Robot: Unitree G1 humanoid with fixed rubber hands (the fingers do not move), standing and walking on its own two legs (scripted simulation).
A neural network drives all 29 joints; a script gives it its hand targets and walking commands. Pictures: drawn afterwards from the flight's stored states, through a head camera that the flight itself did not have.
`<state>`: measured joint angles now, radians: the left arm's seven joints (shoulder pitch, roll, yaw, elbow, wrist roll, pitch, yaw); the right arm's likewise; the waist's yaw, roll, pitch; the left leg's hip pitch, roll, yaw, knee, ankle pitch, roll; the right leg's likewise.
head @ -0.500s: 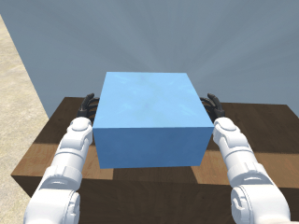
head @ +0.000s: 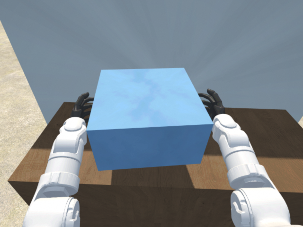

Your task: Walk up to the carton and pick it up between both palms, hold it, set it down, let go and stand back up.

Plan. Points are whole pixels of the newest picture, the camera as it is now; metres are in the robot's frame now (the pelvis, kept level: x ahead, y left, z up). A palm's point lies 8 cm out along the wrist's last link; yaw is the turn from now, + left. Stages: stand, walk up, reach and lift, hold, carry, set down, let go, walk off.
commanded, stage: reach and lift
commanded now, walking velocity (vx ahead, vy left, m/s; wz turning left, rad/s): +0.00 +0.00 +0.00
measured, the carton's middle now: (146, 112) +0.43 +0.03 +0.12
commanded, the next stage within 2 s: hold in 0.46 s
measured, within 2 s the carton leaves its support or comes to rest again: neither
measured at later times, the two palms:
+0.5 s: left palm (78, 118) +0.35 +0.21 +0.17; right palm (220, 115) +0.37 -0.17 +0.17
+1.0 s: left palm (78, 115) +0.34 +0.21 +0.18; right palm (224, 115) +0.36 -0.17 +0.18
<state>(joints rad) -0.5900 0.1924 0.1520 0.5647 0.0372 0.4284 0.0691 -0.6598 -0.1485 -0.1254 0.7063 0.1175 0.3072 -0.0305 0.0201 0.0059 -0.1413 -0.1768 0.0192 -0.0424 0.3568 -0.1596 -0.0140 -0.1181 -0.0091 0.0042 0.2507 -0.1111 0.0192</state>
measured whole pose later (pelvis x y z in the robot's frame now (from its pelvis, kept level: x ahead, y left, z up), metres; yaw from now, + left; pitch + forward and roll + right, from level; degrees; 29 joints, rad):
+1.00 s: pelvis -0.01 +0.00 +0.00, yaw +0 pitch -4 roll -1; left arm -0.59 0.17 0.19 0.38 0.12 0.61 0.01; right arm -0.62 -0.14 -0.16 0.52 0.12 0.43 -0.03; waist 0.00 -0.01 -0.10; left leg -0.12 0.02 -0.04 0.33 -0.14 -0.01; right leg -0.07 -0.01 0.00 0.24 -0.10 0.02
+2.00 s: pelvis +0.00 +0.00 +0.00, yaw +0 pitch -4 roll -1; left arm -0.51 0.17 0.19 0.21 0.13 0.67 0.00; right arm -0.59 -0.13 -0.14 0.42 0.12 0.46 -0.03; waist 0.00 -0.01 -0.08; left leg -0.11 0.02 -0.04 0.32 -0.14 -0.02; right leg -0.07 -0.01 0.00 0.24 -0.11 0.02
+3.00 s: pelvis +0.00 +0.00 +0.00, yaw +0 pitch -4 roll -1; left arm -0.52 0.17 0.20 0.20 0.13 0.67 0.00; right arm -0.59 -0.13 -0.14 0.41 0.12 0.46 -0.03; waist 0.00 -0.01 -0.08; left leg -0.11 0.02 -0.04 0.32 -0.14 -0.02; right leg -0.07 -0.01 0.00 0.24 -0.11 0.02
